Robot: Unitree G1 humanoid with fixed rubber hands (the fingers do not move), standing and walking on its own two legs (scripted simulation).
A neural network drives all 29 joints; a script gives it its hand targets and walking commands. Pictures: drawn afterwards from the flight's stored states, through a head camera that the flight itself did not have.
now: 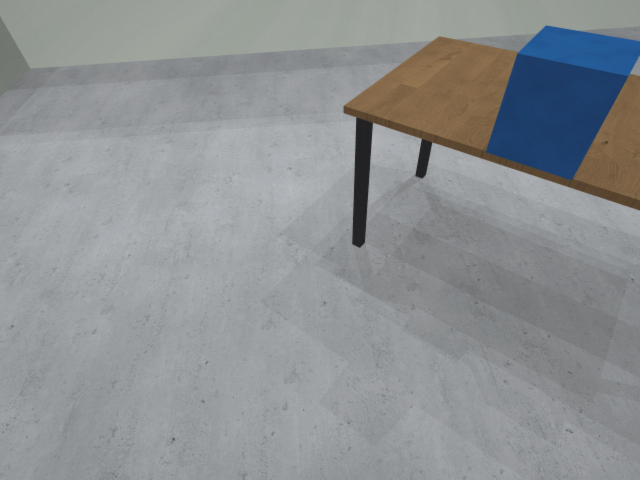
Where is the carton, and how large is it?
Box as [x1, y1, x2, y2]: [486, 25, 639, 179]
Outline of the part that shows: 546,25 517,53 486,151 571,179 639,55 639,41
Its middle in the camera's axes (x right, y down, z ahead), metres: +0.58 -0.34 +0.93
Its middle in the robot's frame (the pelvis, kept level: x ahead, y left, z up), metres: +0.96 -0.53 +0.00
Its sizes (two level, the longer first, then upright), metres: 0.210 0.200 0.250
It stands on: a table, 0.65 m high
